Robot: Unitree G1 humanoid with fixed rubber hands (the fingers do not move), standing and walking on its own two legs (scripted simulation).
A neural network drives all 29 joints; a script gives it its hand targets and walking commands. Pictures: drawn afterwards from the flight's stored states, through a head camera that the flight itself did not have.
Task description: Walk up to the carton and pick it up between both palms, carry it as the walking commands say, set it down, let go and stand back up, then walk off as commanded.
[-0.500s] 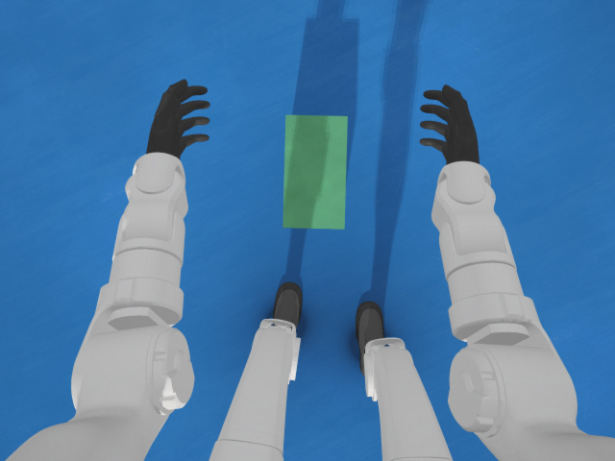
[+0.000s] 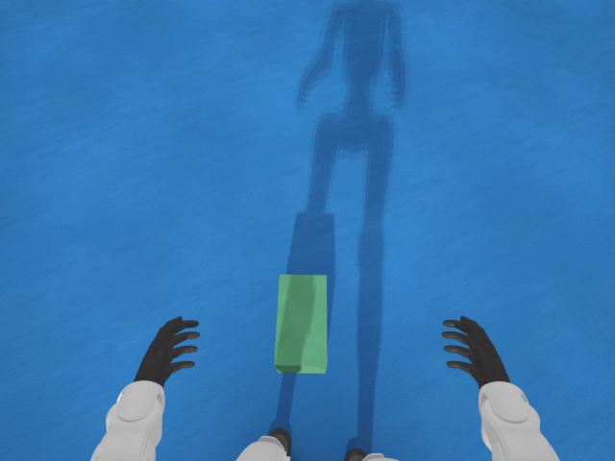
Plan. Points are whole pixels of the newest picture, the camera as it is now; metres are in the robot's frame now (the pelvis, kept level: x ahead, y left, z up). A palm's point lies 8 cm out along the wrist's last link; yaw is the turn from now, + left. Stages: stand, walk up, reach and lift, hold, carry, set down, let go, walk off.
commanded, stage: let go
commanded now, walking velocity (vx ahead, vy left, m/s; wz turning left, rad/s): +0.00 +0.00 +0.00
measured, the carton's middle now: (302, 324) +0.45 +0.06 -0.69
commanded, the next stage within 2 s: stand in 0.62 s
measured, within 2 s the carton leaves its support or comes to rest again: neither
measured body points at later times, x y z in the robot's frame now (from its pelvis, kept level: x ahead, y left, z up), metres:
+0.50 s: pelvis +0.04 +0.00 +0.01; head +0.05 +0.00 +0.46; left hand +0.22 +0.22 -0.07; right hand +0.20 -0.24 -0.07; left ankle +0.03 +0.12 -0.73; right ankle -0.01 -0.12 -0.73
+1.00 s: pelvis +0.04 +0.01 +0.00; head +0.04 +0.03 +0.45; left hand +0.17 +0.29 -0.10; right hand +0.17 -0.27 -0.09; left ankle +0.03 +0.12 -0.73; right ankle -0.01 -0.12 -0.73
